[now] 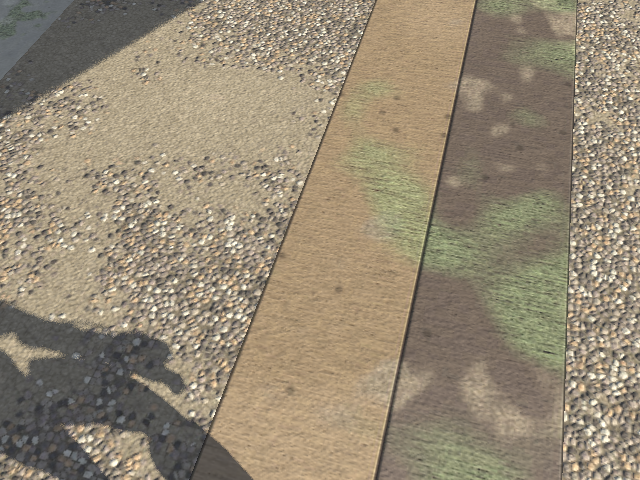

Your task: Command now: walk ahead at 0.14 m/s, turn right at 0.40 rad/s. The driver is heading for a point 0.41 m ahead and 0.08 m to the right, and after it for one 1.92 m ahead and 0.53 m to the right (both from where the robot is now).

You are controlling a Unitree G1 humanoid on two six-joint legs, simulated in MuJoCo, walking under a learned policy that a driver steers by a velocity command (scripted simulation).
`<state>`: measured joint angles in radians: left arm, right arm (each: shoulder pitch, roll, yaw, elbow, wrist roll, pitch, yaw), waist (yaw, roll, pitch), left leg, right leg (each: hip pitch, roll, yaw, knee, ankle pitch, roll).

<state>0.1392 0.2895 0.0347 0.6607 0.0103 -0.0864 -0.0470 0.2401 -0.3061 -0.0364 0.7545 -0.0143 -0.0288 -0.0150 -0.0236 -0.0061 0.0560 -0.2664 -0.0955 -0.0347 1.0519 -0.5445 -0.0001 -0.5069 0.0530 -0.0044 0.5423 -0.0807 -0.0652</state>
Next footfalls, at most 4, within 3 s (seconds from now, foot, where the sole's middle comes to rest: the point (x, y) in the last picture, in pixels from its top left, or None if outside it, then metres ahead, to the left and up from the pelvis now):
0.36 left None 0.17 0.15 -0.76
0.82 right None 0.05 -0.08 -0.76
1.28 left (377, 460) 0.47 -0.09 -0.76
1.74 right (491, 478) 0.43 -0.31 -0.76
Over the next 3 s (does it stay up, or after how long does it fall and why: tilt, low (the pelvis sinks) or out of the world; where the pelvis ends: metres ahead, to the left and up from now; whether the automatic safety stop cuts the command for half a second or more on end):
stays up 0.37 -0.21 0.02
